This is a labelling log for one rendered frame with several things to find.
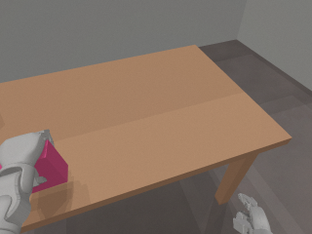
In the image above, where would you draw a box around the left robot forearm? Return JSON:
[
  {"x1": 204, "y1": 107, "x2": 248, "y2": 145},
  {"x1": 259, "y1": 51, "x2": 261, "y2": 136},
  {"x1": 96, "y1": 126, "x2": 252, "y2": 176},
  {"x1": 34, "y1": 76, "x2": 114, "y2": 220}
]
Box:
[{"x1": 0, "y1": 163, "x2": 35, "y2": 234}]

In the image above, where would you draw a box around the right robot hand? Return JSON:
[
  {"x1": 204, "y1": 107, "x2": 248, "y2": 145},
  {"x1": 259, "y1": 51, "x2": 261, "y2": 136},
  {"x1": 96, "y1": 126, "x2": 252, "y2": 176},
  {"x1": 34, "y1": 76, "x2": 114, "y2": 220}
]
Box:
[{"x1": 233, "y1": 193, "x2": 271, "y2": 234}]

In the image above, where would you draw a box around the sponge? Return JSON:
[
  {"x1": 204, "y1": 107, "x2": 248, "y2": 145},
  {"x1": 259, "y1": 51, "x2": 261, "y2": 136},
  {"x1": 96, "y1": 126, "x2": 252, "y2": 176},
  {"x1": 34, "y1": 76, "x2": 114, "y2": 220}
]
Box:
[{"x1": 0, "y1": 139, "x2": 68, "y2": 193}]

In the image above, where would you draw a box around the table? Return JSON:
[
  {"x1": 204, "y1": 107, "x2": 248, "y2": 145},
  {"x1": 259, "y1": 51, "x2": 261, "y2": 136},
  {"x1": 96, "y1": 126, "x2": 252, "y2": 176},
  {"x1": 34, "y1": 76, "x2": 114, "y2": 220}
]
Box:
[{"x1": 0, "y1": 45, "x2": 292, "y2": 234}]

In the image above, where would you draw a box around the left robot hand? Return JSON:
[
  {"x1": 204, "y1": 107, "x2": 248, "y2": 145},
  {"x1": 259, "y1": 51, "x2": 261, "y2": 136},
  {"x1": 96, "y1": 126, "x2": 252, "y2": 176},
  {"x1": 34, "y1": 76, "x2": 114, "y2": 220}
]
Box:
[{"x1": 0, "y1": 129, "x2": 55, "y2": 187}]

